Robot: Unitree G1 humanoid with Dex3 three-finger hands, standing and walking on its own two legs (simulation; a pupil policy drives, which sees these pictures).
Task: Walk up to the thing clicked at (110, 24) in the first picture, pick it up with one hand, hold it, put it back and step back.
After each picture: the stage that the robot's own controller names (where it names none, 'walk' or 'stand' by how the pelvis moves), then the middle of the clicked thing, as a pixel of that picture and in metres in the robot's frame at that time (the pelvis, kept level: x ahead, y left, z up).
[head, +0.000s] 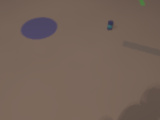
stand; (110, 25) +1.69 -0.38 -0.72
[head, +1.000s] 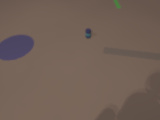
walk; (88, 33) +1.59 +0.01 -0.70
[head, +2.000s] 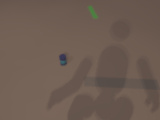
walk; (63, 60) +1.05 +0.24 -0.71
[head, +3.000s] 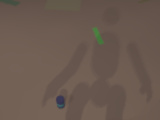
walk; (60, 102) +0.61 +0.18 -0.70
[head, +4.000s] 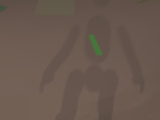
stand; out of the picture +0.35 +0.17 -0.70
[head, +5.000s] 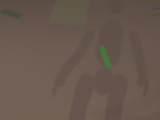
stand; out of the picture +0.32 +0.16 -0.72
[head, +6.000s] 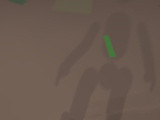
stand; out of the picture +0.35 +0.15 -0.71
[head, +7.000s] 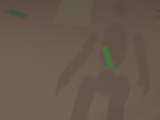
stand; out of the picture +0.34 +0.15 -0.72
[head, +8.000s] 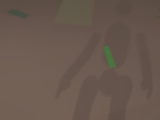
stand; out of the picture +0.34 +0.15 -0.73
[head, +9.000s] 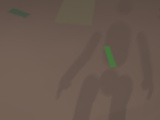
stand; out of the picture +0.34 +0.15 -0.73
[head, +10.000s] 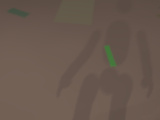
stand; out of the picture +0.33 +0.15 -0.73
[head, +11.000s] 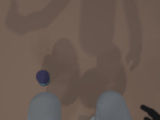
go down; (43, 78) +0.41 +0.16 -0.42
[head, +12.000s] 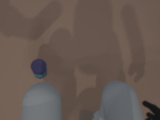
go down; (39, 69) +0.42 +0.17 -0.31
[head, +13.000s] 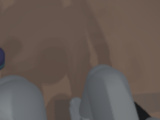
close in; out of the picture +0.41 +0.20 -0.23
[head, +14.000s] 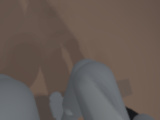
close; out of the picture +0.41 +0.22 -0.23
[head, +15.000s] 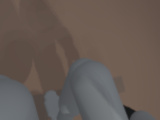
lift; out of the picture +0.41 +0.22 -0.23
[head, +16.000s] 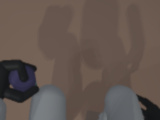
lift; (24, 82) +0.31 +0.20 -0.06
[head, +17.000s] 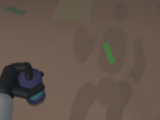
hold; (33, 87) +0.33 +0.17 +0.05
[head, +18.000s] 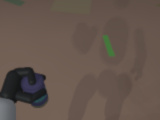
hold; (36, 91) +0.32 +0.17 +0.01
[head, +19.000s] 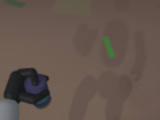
hold; (39, 91) +0.32 +0.16 +0.01
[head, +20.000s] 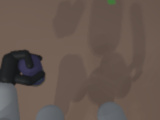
crouch; (33, 71) +0.39 +0.16 -0.07
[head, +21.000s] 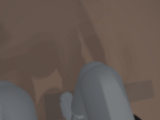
lower; out of the picture +0.43 +0.22 -0.21
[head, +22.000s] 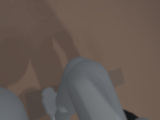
lower; out of the picture +0.45 +0.25 -0.24
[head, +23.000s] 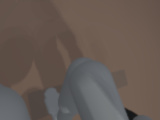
lower; out of the picture +0.44 +0.25 -0.23
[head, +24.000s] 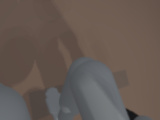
lower; out of the picture +0.44 +0.24 -0.23
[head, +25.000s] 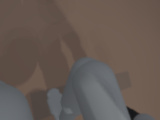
rest; out of the picture +0.43 +0.24 -0.23
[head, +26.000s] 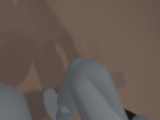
open; out of the picture +0.42 +0.21 -0.24
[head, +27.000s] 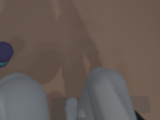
stand; (0, 55) +0.42 +0.19 -0.25
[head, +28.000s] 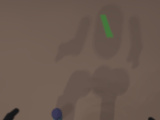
stand; (57, 115) +0.37 +0.13 -0.61
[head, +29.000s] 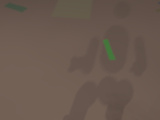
stand; out of the picture +0.37 +0.13 -0.66
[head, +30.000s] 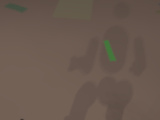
stand; out of the picture +0.37 +0.13 -0.66
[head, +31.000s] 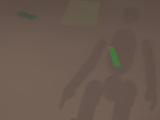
stand; out of the picture +0.40 +0.13 -0.72
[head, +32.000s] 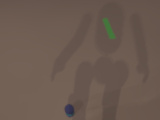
walk; (69, 110) +0.43 +0.10 -0.70
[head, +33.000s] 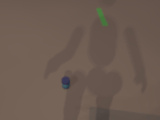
walk; (65, 83) +0.66 +0.11 -0.69
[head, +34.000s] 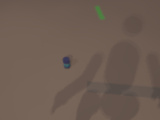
stand; (66, 63) +0.98 +0.22 -0.70
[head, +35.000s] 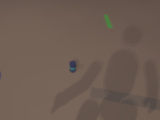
stand; (72, 66) +1.00 +0.10 -0.72
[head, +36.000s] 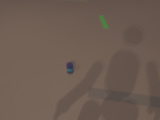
stand; (69, 68) +1.01 +0.13 -0.73
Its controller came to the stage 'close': yes
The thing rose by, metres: 0.72
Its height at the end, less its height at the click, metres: +0.00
